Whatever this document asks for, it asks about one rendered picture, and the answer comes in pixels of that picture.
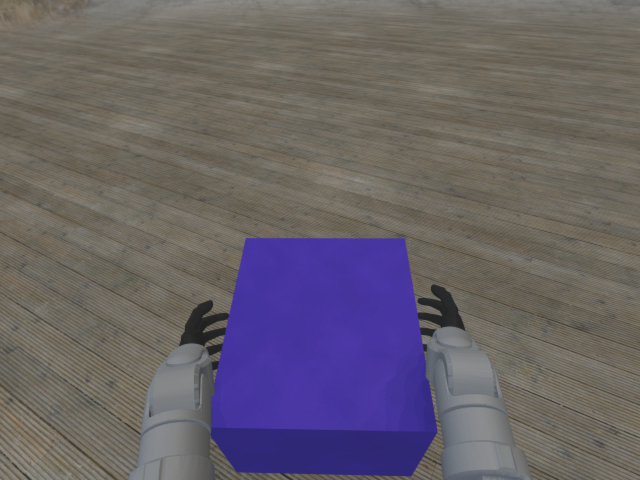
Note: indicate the robot right hand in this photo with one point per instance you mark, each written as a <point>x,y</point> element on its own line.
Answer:
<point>447,307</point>

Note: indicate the carton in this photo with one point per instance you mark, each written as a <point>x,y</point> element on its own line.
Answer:
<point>322,368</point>

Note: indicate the robot right forearm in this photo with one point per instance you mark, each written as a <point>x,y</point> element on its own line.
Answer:
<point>477,436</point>

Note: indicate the robot left forearm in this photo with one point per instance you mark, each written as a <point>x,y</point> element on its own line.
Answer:
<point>176,425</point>

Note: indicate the robot left hand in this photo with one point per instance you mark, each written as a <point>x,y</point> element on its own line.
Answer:
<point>196,324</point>

